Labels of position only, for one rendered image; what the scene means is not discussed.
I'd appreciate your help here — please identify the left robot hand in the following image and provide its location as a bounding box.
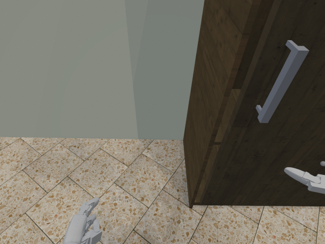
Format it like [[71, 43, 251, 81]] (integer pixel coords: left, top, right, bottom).
[[63, 197, 102, 244]]

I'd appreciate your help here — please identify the wardrobe door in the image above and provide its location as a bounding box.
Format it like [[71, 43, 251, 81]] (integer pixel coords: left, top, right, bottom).
[[200, 0, 325, 206]]

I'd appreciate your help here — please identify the right robot hand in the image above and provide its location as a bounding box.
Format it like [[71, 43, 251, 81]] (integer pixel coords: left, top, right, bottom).
[[284, 167, 325, 194]]

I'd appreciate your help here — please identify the handle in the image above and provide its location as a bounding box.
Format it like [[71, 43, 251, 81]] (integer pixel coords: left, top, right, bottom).
[[256, 40, 309, 123]]

